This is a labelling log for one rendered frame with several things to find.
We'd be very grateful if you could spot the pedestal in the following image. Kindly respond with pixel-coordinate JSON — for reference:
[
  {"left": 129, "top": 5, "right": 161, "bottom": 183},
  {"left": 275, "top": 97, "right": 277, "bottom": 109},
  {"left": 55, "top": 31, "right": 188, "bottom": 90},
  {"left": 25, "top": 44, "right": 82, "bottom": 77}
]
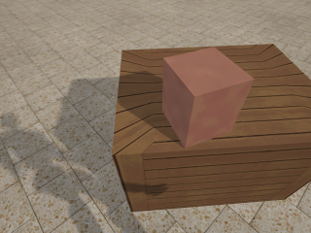
[{"left": 112, "top": 44, "right": 311, "bottom": 213}]

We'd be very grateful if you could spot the carton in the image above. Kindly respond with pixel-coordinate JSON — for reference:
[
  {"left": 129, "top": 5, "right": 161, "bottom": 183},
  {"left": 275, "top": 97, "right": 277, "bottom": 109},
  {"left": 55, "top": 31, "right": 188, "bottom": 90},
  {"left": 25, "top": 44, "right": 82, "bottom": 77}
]
[{"left": 162, "top": 47, "right": 255, "bottom": 149}]

